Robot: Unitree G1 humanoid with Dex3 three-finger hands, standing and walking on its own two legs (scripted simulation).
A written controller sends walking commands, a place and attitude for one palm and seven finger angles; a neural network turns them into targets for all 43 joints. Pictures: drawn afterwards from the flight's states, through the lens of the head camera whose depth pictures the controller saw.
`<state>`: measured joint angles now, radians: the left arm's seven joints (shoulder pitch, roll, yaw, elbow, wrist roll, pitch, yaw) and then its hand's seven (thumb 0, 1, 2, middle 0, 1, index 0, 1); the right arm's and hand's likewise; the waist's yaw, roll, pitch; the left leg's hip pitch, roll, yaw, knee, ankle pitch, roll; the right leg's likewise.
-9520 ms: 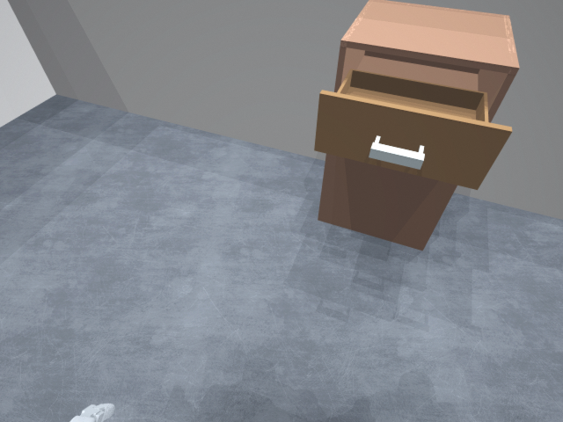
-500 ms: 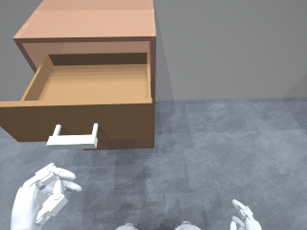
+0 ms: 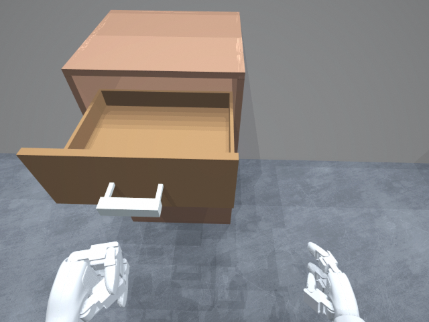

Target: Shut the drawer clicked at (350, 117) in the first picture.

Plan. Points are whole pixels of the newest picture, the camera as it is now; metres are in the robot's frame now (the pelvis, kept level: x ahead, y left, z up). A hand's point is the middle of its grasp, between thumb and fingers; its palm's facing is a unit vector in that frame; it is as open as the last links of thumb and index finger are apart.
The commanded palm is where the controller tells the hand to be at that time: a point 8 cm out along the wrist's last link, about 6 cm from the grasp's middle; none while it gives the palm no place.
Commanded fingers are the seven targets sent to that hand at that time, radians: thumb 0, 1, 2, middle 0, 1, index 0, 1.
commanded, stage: raise the hand and make a fist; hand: left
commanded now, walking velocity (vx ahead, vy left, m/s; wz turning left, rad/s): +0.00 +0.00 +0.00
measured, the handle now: (132, 197) +0.36 +0.22 +0.01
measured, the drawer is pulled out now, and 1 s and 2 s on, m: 0.29 0.29 0.29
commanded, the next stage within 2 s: bring the fist close to the handle in 0.52 s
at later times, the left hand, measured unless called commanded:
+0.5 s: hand (114, 274) +0.17 +0.16 +0.11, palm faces +0.13 -0.99 -0.10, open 3.3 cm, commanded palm +0.13 +0.21 +0.11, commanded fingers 0.00 0.90 0.90 -1.40 -1.60 -1.40 -1.60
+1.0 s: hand (133, 265) +0.20 +0.15 +0.07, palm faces +0.06 -1.00 -0.06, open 3.3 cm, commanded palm +0.17 +0.21 +0.07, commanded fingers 0.00 0.90 0.90 -1.40 -1.60 -1.40 -1.60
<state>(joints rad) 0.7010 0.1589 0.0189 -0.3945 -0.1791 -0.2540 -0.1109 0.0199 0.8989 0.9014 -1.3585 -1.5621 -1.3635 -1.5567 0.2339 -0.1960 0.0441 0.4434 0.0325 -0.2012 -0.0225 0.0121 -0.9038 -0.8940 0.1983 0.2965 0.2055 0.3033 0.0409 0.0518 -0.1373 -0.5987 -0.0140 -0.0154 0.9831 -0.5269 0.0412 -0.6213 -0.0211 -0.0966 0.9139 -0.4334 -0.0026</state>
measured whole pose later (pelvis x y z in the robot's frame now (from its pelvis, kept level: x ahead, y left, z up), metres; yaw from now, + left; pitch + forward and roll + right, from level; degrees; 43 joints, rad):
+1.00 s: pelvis +0.00 -0.02 +0.00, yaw +0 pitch +10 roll -1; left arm 0.52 0.18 0.11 -0.16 -0.23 -0.34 -0.17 0.02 0.90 0.90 -1.40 -1.60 -1.40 -1.60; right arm 0.25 -0.24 0.01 0.54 0.03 -0.25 -0.04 0.01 -0.90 -0.89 0.20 0.30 0.20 0.30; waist 0.01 0.04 -0.11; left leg -0.63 0.00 -0.03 0.96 -0.51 0.01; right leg -0.66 -0.01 -0.11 0.91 -0.43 -0.03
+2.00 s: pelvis -0.02 -0.01 -0.03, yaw -1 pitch +18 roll -2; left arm 0.23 0.19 0.12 0.09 -0.20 -0.40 -0.12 0.02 0.90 0.90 -1.40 -1.60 -1.40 -1.60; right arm 0.23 -0.24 0.02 0.52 0.01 -0.12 -0.02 0.01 -0.91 -0.89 0.20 0.30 0.21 0.30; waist -0.01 0.03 -0.15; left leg -0.91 -0.01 -0.01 1.17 -0.57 0.03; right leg -0.94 -0.02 -0.09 1.10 -0.47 -0.01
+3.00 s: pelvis -0.02 -0.01 -0.03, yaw -2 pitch +19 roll -2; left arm -0.22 0.26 0.23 0.51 -0.18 -0.41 -0.12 0.05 0.87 0.91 -1.40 -1.60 -1.40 -1.60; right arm 0.25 -0.25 0.02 0.60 0.01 -0.08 -0.04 0.01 -0.91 -0.89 0.20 0.30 0.20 0.30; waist -0.05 0.02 -0.14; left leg -0.92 0.00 0.00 1.14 -0.54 0.03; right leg -0.96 -0.01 -0.08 1.08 -0.44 -0.02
